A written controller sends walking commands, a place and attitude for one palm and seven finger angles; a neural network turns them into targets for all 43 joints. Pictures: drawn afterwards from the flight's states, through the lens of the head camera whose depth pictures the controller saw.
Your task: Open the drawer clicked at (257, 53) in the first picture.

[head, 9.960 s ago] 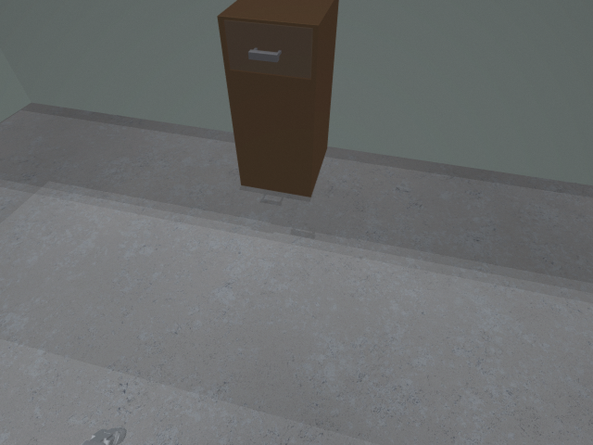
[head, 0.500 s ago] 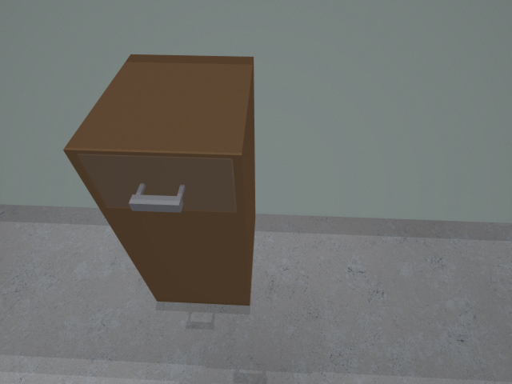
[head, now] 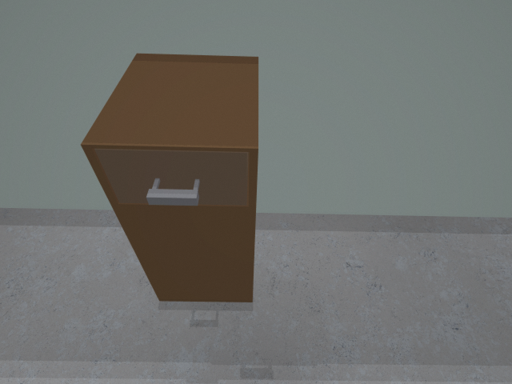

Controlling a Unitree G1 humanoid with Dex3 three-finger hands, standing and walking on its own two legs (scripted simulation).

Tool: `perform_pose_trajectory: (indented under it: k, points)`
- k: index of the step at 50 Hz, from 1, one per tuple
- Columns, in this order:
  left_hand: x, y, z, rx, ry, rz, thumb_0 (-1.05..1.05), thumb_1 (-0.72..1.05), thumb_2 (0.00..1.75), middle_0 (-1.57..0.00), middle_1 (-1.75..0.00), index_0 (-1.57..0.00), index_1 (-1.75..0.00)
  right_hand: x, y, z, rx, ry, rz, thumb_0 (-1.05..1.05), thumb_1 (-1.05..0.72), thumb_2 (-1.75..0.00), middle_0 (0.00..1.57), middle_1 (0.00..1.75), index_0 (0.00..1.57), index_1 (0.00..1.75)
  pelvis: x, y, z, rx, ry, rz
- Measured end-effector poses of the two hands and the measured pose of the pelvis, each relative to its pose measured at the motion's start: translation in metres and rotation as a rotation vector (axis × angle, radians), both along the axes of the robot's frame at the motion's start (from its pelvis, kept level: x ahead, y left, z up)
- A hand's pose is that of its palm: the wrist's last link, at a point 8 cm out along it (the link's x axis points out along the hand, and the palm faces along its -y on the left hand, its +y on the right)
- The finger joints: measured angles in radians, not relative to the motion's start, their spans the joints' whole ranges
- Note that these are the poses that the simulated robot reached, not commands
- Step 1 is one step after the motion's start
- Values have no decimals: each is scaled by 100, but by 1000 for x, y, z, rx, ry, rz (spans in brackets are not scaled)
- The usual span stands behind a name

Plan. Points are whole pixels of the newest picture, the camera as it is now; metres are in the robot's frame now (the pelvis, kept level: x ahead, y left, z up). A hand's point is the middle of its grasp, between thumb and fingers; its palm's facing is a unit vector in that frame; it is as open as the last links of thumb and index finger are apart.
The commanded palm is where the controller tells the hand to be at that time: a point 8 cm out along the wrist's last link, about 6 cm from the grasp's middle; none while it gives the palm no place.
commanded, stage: raise the hand with hooked fingers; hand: left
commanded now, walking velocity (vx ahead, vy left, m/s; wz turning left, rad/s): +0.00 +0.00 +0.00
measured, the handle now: (175, 189) +0.53 +0.22 -0.06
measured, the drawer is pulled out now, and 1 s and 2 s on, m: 0.00 0.00 0.00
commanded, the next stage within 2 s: move the hooked fingers above the handle in 1.98 s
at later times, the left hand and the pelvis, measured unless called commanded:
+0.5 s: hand (146, 362) +0.17 +0.19 -0.07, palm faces -0.10 -0.26 -0.96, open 8.6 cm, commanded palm +0.15 +0.22 -0.01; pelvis +0.00 -0.03 -0.03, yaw -2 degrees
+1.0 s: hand (155, 294) +0.26 +0.18 -0.02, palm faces -0.11 -0.10 -0.99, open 11.6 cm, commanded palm +0.25 +0.19 +0.05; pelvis +0.03 -0.05 -0.02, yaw -5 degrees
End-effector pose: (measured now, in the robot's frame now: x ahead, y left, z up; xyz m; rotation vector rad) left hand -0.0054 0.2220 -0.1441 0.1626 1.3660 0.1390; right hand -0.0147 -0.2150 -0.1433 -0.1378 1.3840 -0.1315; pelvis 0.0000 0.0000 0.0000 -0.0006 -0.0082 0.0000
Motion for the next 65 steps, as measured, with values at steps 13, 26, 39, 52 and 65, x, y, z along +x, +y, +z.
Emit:
perform_pose_trajectory:
  k: [13,26,39,52,65]
  points:
    - [139,9,114,418,-684,-358,2,85,87,-20,-34,-20,-34,73,-28,11,-86,-438,26,2,-92,-90,21,30,20,30,-8,2,-12,39,56,16]
    - [151,-26,120,928,-769,-909,0,58,76,-22,-50,-22,-50,234,-51,62,-68,-695,233,1,-91,-90,20,30,20,29,-3,-29,-33,35,164,-31]
    - [206,-12,180,1271,-954,-864,0,26,63,-27,-70,-27,-70,282,-14,18,48,-679,327,1,-90,-90,20,30,20,29,8,-49,-57,9,208,45]
    - [258,-38,188,1028,-874,-1082,0,-3,50,-28,-89,-29,-89,198,-77,14,-60,-445,99,1,-90,-90,21,30,20,30,34,-46,-24,54,178,-104]
    - [304,-11,225,1160,-947,-850,0,-32,37,-30,-109,-30,-109,204,-73,31,-86,-504,-24,1,-91,-90,20,30,19,29,34,-14,-19,27,149,-101]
